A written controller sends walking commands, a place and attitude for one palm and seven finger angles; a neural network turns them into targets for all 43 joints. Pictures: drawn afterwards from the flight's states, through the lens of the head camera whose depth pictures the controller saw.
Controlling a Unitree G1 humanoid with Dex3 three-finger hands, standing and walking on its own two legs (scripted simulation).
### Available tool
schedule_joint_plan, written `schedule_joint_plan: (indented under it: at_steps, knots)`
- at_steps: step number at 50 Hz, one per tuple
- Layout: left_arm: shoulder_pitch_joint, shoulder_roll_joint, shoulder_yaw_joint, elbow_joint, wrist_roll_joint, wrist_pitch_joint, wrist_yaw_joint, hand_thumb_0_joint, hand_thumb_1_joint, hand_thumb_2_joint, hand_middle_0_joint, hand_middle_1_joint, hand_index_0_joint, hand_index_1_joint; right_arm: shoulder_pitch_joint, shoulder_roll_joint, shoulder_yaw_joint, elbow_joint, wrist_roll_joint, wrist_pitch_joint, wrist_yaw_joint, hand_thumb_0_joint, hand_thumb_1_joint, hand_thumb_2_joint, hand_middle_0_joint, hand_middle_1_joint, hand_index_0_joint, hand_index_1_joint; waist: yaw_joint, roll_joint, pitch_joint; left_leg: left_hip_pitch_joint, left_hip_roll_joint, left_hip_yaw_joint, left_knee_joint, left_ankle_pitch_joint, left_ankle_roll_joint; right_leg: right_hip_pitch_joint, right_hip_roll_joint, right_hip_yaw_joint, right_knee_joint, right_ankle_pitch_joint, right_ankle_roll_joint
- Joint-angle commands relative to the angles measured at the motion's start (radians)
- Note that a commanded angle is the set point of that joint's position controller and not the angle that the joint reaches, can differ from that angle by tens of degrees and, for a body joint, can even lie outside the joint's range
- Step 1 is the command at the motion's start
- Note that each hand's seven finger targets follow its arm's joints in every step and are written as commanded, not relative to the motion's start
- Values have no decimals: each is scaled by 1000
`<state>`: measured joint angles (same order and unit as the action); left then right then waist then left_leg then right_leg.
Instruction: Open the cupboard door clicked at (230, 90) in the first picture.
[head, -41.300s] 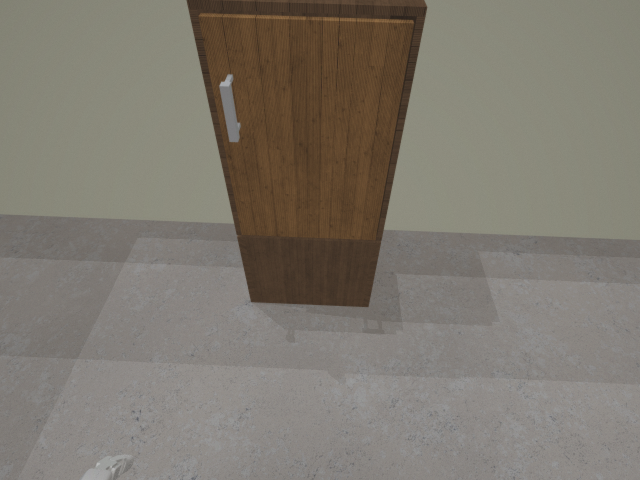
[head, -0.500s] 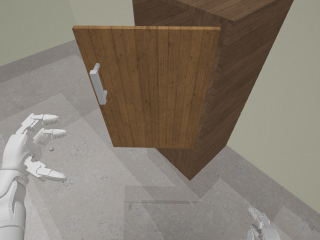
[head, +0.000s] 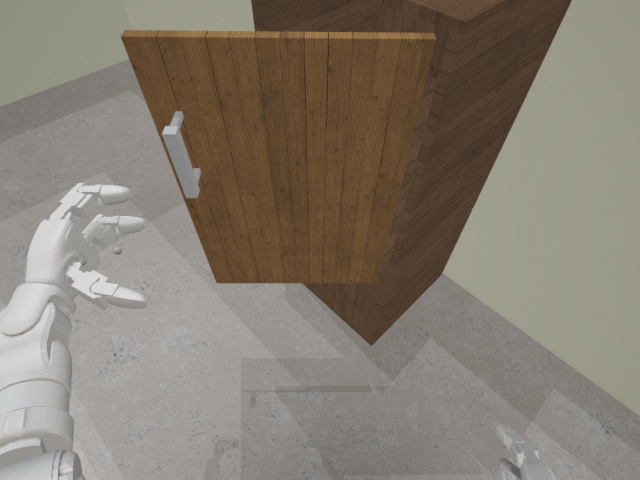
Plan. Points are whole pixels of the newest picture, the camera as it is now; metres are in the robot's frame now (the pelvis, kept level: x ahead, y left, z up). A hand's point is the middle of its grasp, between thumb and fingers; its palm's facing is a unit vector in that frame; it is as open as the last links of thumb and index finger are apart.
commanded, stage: move the hooked fingers beside the handle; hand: left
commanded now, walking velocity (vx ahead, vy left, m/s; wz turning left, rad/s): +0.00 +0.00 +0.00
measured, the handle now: (185, 156) +0.56 +0.23 +0.07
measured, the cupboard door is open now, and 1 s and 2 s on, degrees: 46 46 46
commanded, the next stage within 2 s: none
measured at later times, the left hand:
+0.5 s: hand (127, 214) +0.42 +0.27 +0.09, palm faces +0.03 -1.00 +0.00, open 14.0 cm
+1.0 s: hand (138, 187) +0.48 +0.28 +0.08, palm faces +0.02 -1.00 -0.01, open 14.0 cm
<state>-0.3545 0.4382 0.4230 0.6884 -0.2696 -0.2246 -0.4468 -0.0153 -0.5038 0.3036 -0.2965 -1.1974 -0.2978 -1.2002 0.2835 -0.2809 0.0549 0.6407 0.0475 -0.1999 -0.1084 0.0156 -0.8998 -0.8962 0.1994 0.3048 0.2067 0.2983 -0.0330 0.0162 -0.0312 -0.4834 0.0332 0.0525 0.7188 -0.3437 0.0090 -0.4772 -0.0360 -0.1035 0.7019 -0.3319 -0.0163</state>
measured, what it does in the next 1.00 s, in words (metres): stands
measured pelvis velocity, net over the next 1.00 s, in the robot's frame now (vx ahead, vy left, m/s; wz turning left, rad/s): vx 0.01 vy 0.02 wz -0.03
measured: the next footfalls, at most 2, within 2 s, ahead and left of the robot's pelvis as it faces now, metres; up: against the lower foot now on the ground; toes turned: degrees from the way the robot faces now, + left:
none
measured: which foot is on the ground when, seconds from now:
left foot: down 0.00-1.00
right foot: down 0.00-1.00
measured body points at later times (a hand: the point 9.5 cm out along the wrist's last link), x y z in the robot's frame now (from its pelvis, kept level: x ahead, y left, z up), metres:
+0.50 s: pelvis +0.01 +0.01 -0.01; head +0.08 +0.02 +0.44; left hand +0.41 +0.32 +0.09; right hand +0.09 -0.26 -0.11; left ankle +0.01 +0.11 -0.72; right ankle +0.01 -0.11 -0.72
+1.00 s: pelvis +0.01 +0.02 -0.02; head +0.12 +0.04 +0.42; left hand +0.48 +0.33 +0.08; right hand +0.02 -0.26 -0.12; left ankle +0.01 +0.11 -0.72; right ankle +0.01 -0.11 -0.72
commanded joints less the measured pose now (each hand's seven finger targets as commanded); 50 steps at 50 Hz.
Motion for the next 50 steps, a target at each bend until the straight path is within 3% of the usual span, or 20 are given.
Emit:
schedule_joint_plan:
  at_steps: [1, 4, 5, 9, 10, 12, 14, 17, 20, 24, 26, 28, 30, 33, 36, 39, 41, 45, 46, 50]
  knots:
    - [-244, 336, 130, -149, -15, -61, 13, 0, -500, 300, -300, -1200, -300, -1200, 15, -151, -64, -142, -6, -21, 1, 0, -900, -900, 200, 300, 200, 300, 42, 52, -290, 82, -34, -51, -96, 249, 11, 164, 31, 72, -71, 288, -5]
    - [-252, 333, 126, -195, -9, -84, 12, 0, -500, 300, -300, -1200, -300, -1200, 33, -149, -74, -149, -6, -6, 9, 0, -900, -900, 200, 300, 200, 300, 30, 79, -322, 114, -30, -44, -85, 296, 13, 152, 39, 71, -66, 326, -5]
    - [-274, 324, 110, -193, -15, -90, 8, 0, -500, 300, -300, -1200, -300, -1200, 42, -151, -74, -149, -7, 0, 10, 0, -900, -900, 200, 300, 200, 300, 20, 35, -309, 107, -25, -47, -82, 297, 15, 152, 42, 69, -64, 329, -5]
    - [-360, 284, 72, -169, -21, -111, -1, 0, -500, 300, -300, -1200, -300, -1200, 57, -156, -79, -132, -3, 9, 6, 0, -900, -900, 200, 300, 200, 300, -9, 60, -289, 118, -26, -53, -85, 246, 15, 91, 48, 66, -73, 271, -4]
    - [-396, 293, 70, -147, -21, -110, -3, 0, -500, 300, -300, -1200, -300, -1200, 67, -161, -80, -122, -3, 15, 3, 0, -900, -900, 200, 300, 200, 300, -21, 30, -284, 112, -24, -54, -79, 238, 17, 86, 48, 65, -72, 265, -4]
    - [-441, 305, 68, -102, -9, -107, -4, 0, -500, 300, -300, -1200, -300, -1200, 76, -163, -80, -105, -2, 21, 0, 0, -900, -900, 200, 300, 200, 300, -30, 45, -276, 105, -27, -57, -81, 206, 18, 64, 47, 66, -78, 233, -2]
    - [-478, 318, 64, -66, 9, -105, 0, 0, -500, 300, -300, -1200, -300, -1200, 82, -165, -78, -99, -4, 28, -3, 0, -900, -900, 200, 300, 200, 300, -32, 73, -280, 105, -25, -63, -80, 204, 16, 44, 44, 63, -72, 218, -5]
    - [-534, 382, 100, -45, 23, -118, 6, 0, -500, 300, -300, -1200, -300, -1200, 103, -169, -80, -90, -12, 40, -1, 0, -900, -900, 200, 300, 200, 300, -25, 68, -350, 119, -25, -69, -63, 243, 17, 67, 46, 68, -59, 249, -6]
    - [-592, 395, 98, -7, 30, -139, 14, 0, -500, 300, -300, -1200, -300, -1200, 111, -167, -75, -86, -16, 52, 3, 0, -900, -900, 200, 300, 200, 300, -30, 78, -353, 109, -22, -71, -49, 267, 15, 62, 49, 67, -43, 269, -10]
    - [-546, 397, 116, 66, 36, -141, 12, 0, -500, 300, -300, -1200, -300, -1200, 125, -170, -79, -93, -18, 70, 14, 0, -900, -900, 200, 300, 200, 300, -17, 90, -382, 111, -19, -69, -39, 318, 9, 53, 50, 62, -30, 306, -7]
    - [-573, 412, 114, 125, 42, -131, 2, 0, -500, 300, -300, -1200, -300, -1200, 135, -176, -77, -93, -17, 86, 18, 0, -900, -900, 200, 300, 200, 300, -31, 45, -355, 71, -16, -65, -33, 314, 15, 48, 53, 62, -25, 319, -5]
    - [-571, 418, 111, 156, 50, -120, -5, 0, -500, 300, -300, -1200, -300, -1200, 142, -179, -79, -104, -16, 99, 22, 0, -900, -900, 200, 300, 200, 300, -28, 56, -352, 51, -18, -60, -31, 301, 15, 40, 52, 63, -22, 312, -4]
    - [-642, 427, 98, 176, 56, -124, -11, 0, -500, 300, -300, -1200, -300, -1200, 151, -182, -78, -103, -16, 112, 21, 0, -900, -900, 200, 300, 200, 300, -47, 50, -328, 37, -17, -62, -22, 284, 19, 15, 55, 62, -20, 294, -6]
    - [-687, 482, 134, 163, 63, -154, -11, 0, -500, 300, -300, -1200, -300, -1200, 166, -186, -82, -101, -19, 125, 19, 0, -900, -900, 200, 300, 200, 300, -49, 72, -382, 56, -15, -66, -10, 291, 18, 9, 59, 67, -14, 287, -4]
    - [-789, 457, 97, 123, 64, -188, -14, 0, -500, 300, -300, -1200, -300, -1200, 180, -182, -82, -86, -24, 134, 20, 0, -900, -900, 200, 300, 200, 300, -72, 126, -435, 124, -7, -82, 7, 334, 12, -42, 66, 61, -1, 278, -5]
    - [-816, 435, 75, 167, 70, -185, -12, 0, -500, 300, -300, -1200, -300, -1200, 190, -186, -83, -64, -26, 141, 19, 0, -900, -900, 200, 300, 200, 300, -83, 159, -422, 138, -4, -94, 9, 320, 6, -90, 64, 55, -4, 236, -7]
    - [-804, 484, 113, 245, 70, -161, -14, 0, -500, 300, -300, -1200, -300, -1200, 207, -196, -80, -58, -26, 153, 17, 0, -900, -900, 200, 300, 200, 300, -87, 80, -413, 87, -3, -92, 14, 302, 14, -73, 68, 54, -3, 246, -4]
    - [-845, 531, 111, 320, 103, -123, -11, 0, -500, 300, -300, -1200, -300, -1200, 221, -199, -71, -67, -27, 171, 17, 0, -900, -900, 200, 300, 200, 300, -96, 91, -367, -1, -10, -79, 19, 256, 23, -73, 62, 61, 3, 239, -3]
    - [-863, 586, 138, 305, 121, -128, -5, 0, -500, 300, -300, -1200, -300, -1200, 229, -203, -72, -69, -29, 177, 18, 0, -900, -900, 200, 300, 200, 300, -87, 113, -395, 5, -9, -84, 23, 278, 20, -69, 63, 63, 11, 248, -3]
    - [-898, 584, 143, 238, 118, -178, 9, 0, -500, 300, -300, -1200, -300, -1200, 252, -197, -77, -78, -40, 189, 29, 0, -900, -900, 200, 300, 200, 300, -89, 163, -489, 94, 1, -95, 51, 390, 9, -91, 74, 59, 33, 286, -7]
